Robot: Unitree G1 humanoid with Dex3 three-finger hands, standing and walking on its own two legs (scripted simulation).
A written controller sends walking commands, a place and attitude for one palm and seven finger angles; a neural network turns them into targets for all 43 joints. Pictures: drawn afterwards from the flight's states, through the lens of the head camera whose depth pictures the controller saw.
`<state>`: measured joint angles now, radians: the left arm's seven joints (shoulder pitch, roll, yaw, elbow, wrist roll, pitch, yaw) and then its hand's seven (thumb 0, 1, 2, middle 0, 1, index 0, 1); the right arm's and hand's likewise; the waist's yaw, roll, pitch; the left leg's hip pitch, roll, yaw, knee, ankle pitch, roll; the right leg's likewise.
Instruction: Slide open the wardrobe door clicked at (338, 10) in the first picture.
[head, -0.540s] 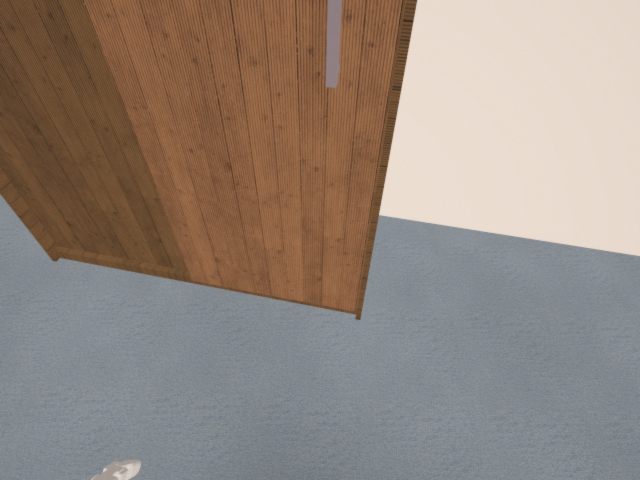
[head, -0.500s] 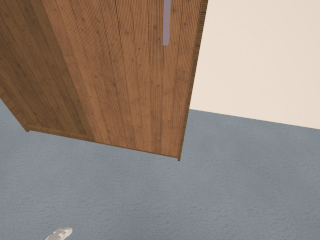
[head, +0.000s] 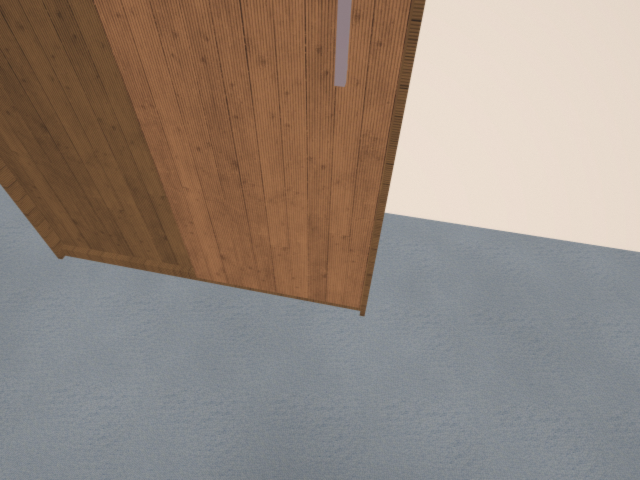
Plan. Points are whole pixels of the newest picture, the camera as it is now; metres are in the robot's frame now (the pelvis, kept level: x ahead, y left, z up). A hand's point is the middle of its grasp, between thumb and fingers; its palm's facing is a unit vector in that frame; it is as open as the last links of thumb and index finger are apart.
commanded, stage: stand and wait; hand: right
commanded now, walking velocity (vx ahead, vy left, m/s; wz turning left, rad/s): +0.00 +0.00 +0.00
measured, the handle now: (344, 32) +0.79 +0.01 +0.21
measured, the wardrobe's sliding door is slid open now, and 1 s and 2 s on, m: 0.00 0.00 0.00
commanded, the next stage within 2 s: look at it before walking up in 0.28 s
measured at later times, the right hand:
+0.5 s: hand out of the picture +0.07 -0.23 -0.15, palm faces -0.02 +0.95 -0.32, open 7.4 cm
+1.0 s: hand out of the picture +0.07 -0.24 -0.16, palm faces -0.02 +0.95 -0.32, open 7.4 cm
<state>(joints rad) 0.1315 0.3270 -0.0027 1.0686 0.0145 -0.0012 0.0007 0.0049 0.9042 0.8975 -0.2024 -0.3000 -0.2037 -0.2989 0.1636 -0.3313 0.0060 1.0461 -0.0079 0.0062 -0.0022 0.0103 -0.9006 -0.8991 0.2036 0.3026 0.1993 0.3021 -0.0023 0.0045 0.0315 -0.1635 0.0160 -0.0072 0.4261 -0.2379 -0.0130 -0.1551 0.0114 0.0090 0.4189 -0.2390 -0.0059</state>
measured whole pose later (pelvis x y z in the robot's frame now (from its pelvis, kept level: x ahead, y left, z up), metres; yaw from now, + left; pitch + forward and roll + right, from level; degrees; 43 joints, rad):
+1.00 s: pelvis +0.00 +0.01 +0.00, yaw +0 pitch -1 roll +0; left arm 0.13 0.32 -0.01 1.12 0.01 -0.01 0.00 0.00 0.90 0.90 -0.20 -0.30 -0.20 -0.30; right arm 0.15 -0.33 0.00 1.08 -0.01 0.00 0.00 0.01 -0.90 -0.90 0.20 0.30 0.20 0.30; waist 0.00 0.00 0.03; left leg -0.14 0.00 -0.01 0.36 -0.20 0.00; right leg -0.13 0.00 0.01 0.36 -0.21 0.01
